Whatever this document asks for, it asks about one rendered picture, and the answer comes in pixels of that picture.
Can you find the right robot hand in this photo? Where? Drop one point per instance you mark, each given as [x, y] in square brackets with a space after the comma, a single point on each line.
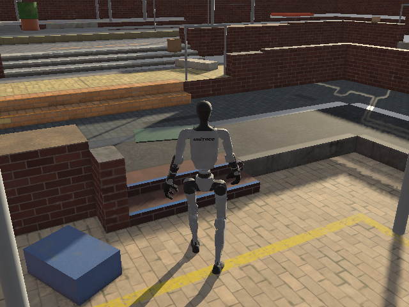
[238, 178]

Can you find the robot right upper arm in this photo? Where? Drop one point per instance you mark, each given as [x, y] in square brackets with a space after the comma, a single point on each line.
[227, 144]

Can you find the left robot foot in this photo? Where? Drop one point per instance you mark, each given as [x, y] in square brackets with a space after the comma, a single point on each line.
[195, 248]

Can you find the left robot hand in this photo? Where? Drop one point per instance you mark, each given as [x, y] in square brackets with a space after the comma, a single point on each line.
[167, 190]

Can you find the robot left upper arm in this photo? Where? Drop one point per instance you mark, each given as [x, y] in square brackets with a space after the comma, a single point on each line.
[180, 146]

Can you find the robot torso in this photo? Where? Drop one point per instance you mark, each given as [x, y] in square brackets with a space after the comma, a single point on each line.
[204, 147]

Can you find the robot right forearm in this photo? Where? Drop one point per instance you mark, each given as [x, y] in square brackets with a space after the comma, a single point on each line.
[234, 166]

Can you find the robot left forearm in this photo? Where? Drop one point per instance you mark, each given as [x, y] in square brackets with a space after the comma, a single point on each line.
[172, 172]

